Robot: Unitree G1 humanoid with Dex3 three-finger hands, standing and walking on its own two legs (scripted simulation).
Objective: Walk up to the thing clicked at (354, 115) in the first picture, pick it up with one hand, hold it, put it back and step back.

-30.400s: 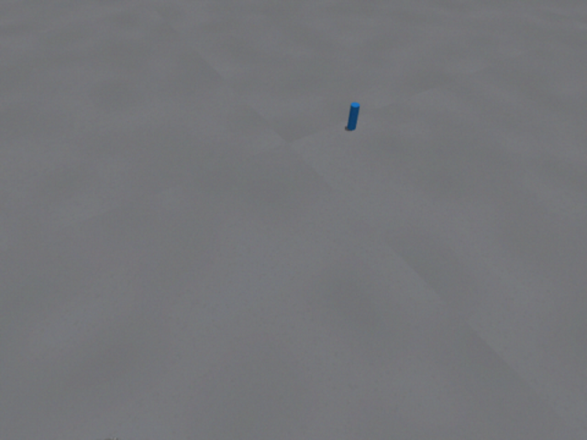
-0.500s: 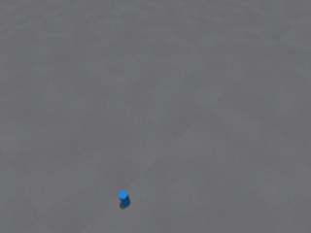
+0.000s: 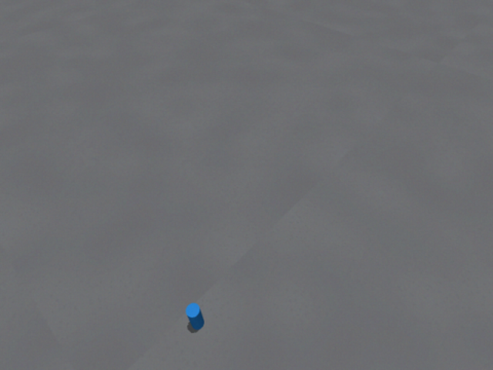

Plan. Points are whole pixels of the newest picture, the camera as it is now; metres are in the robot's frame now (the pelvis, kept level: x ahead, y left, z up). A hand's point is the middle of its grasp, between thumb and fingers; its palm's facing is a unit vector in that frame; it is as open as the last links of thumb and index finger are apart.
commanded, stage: stand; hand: left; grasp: from the side
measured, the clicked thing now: (195, 316) +0.40 +0.20 -0.70
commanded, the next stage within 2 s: step back in 0.32 s
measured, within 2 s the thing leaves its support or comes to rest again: neither
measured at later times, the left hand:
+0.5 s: hand out of the picture +0.08 +0.27 -0.16, palm faces +0.00 -0.93 -0.37, open 7.4 cm
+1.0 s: hand out of the picture +0.02 +0.30 -0.18, palm faces -0.09 -0.92 -0.38, open 7.4 cm
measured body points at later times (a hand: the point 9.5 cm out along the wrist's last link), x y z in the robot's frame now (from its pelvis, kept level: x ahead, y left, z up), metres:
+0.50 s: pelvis -0.02 +0.01 -0.01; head +0.03 +0.01 +0.43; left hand +0.08 +0.32 -0.14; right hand +0.08 -0.31 -0.14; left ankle -0.02 +0.13 -0.73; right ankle +0.00 -0.12 -0.75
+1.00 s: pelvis -0.10 +0.05 -0.03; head -0.03 +0.04 +0.41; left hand +0.03 +0.35 -0.16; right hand -0.01 -0.27 -0.15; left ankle -0.05 +0.14 -0.75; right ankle -0.12 -0.08 -0.75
